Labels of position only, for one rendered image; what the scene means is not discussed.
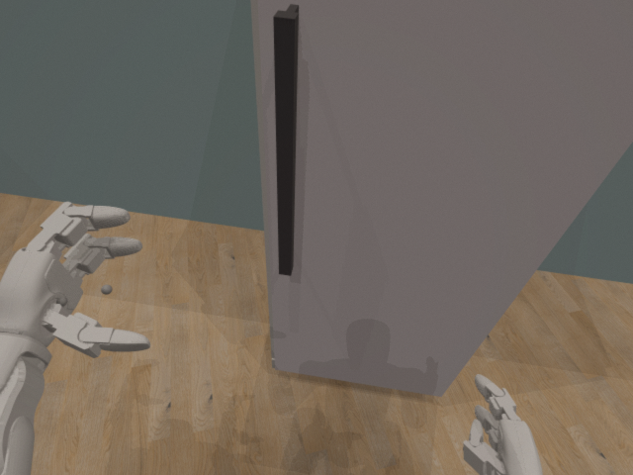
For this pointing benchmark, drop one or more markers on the left robot forearm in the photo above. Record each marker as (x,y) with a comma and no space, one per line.
(23,361)

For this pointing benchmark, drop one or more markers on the left robot hand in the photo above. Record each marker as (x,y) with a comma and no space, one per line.
(35,278)

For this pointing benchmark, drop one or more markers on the handle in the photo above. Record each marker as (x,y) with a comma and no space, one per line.
(286,29)

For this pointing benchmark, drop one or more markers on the fridge door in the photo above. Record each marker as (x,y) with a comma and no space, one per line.
(443,147)

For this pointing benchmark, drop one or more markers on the right robot hand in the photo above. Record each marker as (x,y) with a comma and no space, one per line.
(513,450)

